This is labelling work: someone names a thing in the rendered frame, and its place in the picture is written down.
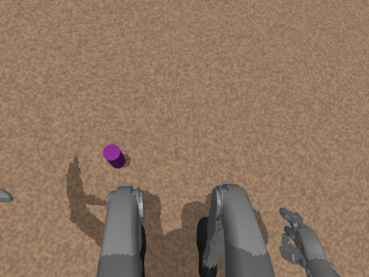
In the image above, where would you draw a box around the can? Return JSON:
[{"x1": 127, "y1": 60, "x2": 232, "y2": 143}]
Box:
[{"x1": 103, "y1": 144, "x2": 126, "y2": 169}]

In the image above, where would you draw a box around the right robot hand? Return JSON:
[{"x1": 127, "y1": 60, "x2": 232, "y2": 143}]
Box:
[{"x1": 279, "y1": 208, "x2": 327, "y2": 268}]

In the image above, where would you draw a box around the right robot arm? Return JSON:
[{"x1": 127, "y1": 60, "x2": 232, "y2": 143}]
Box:
[{"x1": 306, "y1": 259, "x2": 341, "y2": 277}]

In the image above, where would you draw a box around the right robot foot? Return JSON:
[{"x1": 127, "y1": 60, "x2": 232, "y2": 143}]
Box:
[{"x1": 197, "y1": 217, "x2": 217, "y2": 277}]

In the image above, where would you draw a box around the left robot hand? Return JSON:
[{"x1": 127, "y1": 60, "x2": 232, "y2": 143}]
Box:
[{"x1": 0, "y1": 189, "x2": 13, "y2": 203}]

